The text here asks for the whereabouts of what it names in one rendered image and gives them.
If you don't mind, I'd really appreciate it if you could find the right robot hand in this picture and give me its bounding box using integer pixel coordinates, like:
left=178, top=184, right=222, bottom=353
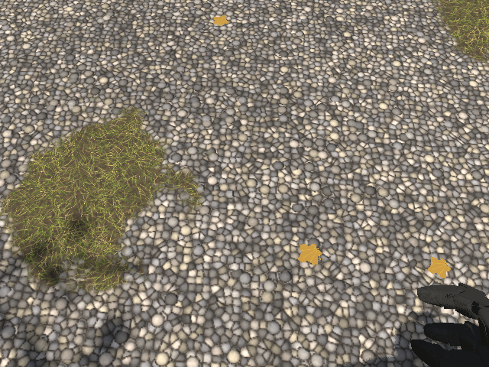
left=410, top=283, right=489, bottom=367

